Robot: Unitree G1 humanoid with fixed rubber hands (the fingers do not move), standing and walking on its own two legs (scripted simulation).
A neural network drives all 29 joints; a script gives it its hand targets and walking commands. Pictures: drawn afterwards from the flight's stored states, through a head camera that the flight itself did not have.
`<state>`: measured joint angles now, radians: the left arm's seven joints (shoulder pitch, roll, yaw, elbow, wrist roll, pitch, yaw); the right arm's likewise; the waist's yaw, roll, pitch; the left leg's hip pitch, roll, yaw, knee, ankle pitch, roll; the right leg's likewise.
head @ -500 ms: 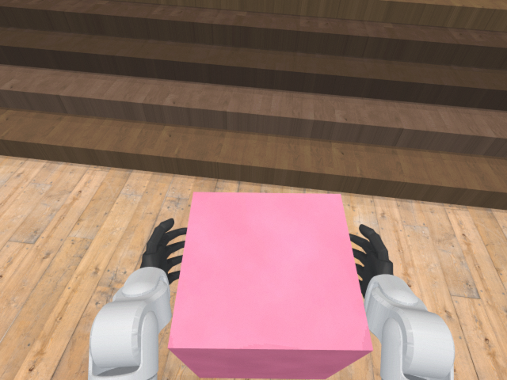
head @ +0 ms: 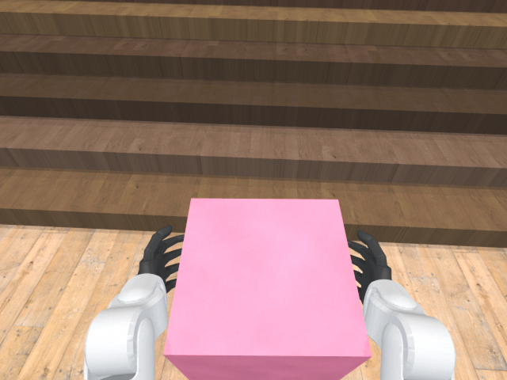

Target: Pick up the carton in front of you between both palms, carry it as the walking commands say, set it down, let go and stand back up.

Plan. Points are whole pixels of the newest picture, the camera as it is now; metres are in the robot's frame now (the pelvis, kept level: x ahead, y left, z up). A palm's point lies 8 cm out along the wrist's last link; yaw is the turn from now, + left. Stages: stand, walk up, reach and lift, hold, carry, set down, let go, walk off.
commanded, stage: carry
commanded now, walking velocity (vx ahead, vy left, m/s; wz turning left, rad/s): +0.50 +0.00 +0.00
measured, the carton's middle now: (263, 300) +0.23 +0.00 +0.03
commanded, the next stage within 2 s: none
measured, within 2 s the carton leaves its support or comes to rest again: neither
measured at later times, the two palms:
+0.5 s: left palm (190, 119) +0.58 +0.15 +0.13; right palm (333, 121) +0.57 -0.15 +0.13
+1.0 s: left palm (209, 32) +1.01 +0.16 +0.16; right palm (308, 36) +1.01 -0.14 +0.15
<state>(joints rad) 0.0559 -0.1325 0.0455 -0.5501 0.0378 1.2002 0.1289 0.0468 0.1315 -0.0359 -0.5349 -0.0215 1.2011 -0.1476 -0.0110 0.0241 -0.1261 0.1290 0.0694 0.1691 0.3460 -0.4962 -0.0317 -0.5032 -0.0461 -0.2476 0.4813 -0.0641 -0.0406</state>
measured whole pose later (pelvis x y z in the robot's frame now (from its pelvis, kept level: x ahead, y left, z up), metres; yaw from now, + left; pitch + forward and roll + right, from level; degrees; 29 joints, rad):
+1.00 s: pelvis +0.67 +0.00 +0.00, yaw +1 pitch +4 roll +1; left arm -0.60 -0.09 0.26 -0.17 0.01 1.19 0.18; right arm -0.57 0.08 -0.25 -0.19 0.01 1.19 -0.19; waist 0.01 0.00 -0.03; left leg -0.13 0.04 0.17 0.65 -0.49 0.02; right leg -0.52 -0.02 -0.16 0.56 -0.09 -0.08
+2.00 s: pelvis +1.31 -0.03 +0.24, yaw +1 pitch +3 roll -3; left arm -0.68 -0.07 0.27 -0.07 -0.03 1.25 0.24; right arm -0.67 0.14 -0.40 -0.13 -0.06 1.26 -0.17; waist 0.18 0.03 0.01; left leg -0.64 -0.03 -0.09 1.73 -0.20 0.08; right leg -0.50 0.06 -0.17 0.80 -0.36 -0.11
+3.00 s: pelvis +1.84 -0.03 +0.42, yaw -1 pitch +4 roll +2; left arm -0.57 -0.11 0.35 -0.12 0.00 1.20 0.16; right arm -0.58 0.17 -0.29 -0.13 -0.09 1.21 -0.18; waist -0.01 0.01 0.00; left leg -0.84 -0.07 0.21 1.15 -0.40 0.11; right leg 0.01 0.01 -0.09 0.40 -0.25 -0.07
